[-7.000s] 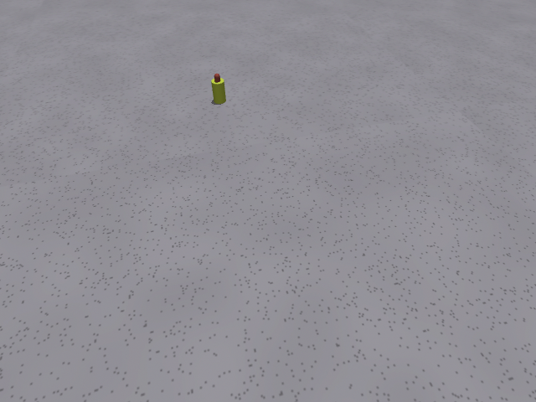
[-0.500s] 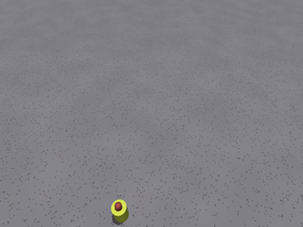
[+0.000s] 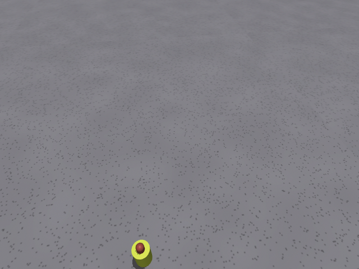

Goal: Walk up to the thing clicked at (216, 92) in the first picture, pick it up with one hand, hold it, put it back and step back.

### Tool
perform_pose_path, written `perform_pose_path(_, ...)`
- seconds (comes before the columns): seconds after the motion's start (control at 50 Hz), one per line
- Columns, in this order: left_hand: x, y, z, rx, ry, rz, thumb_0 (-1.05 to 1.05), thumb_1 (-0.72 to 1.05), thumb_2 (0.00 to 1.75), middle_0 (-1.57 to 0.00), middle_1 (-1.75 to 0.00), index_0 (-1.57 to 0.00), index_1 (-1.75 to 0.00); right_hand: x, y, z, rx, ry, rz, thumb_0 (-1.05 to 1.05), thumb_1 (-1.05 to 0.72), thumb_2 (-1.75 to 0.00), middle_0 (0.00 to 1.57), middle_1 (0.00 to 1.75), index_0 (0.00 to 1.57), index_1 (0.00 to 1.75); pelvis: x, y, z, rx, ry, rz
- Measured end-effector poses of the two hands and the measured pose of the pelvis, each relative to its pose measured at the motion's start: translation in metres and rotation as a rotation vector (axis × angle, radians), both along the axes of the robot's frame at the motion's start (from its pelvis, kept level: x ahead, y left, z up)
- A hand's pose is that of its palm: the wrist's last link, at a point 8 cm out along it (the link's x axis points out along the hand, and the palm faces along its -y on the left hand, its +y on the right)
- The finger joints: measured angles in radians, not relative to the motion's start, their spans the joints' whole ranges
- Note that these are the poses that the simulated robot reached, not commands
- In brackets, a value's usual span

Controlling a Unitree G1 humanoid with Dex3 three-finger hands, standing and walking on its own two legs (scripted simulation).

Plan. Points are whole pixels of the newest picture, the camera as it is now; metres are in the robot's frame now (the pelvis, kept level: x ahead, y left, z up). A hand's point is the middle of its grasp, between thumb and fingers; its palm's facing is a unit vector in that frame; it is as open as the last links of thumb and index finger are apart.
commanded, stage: walk up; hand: left
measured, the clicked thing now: (141, 252) +0.35 +0.19 -0.68
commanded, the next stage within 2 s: stand in 0.06 s
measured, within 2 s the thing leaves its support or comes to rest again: neither
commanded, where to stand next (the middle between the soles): +0.02 -0.02 m, yaw -1 degrees
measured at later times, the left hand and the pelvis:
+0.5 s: hand out of the picture +0.07 +0.25 -0.16, palm faces -0.01 -0.94 -0.33, open 7.4 cm; pelvis -0.01 +0.00 +0.00, yaw +0 degrees
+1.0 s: hand out of the picture +0.05 +0.25 -0.16, palm faces -0.02 -0.94 -0.33, open 7.4 cm; pelvis -0.01 +0.00 +0.00, yaw +0 degrees
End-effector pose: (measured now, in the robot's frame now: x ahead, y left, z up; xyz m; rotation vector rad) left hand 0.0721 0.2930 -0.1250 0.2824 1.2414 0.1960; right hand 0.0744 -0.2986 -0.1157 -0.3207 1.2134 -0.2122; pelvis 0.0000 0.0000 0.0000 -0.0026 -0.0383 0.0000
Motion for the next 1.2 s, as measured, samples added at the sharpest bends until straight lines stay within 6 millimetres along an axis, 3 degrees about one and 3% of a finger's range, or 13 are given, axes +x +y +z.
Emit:
perform_pose_path(0.28,0.004,0.0,0.005,0.012,-0.021,-0.018,0.01,0.9,0.9,-0.21,-0.3,-0.2,-0.3,0.002,0.001,-0.001,0.008,-0.01,0.005,0.0,-0.91,-0.9,0.21,0.3,0.21,0.3,-0.005,-0.001,0.001,-0.001,-0.004,-0.002)
perform_pose_path(0.78,-0.033,0.001,0.001,0.01,0.034,-0.001,0.01,0.9,0.9,-0.21,-0.3,-0.2,-0.3,-0.028,-0.002,-0.003,0.008,0.047,0.002,0.0,-0.91,-0.9,0.21,0.3,0.21,0.3,-0.015,-0.002,0.001,-0.002,-0.004,0.006)
perform_pose_path(1.2,-0.018,0.001,0.004,0.015,-0.004,-0.012,0.01,0.9,0.9,-0.21,-0.3,-0.2,-0.3,-0.011,0.001,-0.002,0.013,0.012,0.02,0.0,-0.91,-0.9,0.21,0.3,0.21,0.3,-0.01,-0.002,0.001,-0.001,-0.003,0.007)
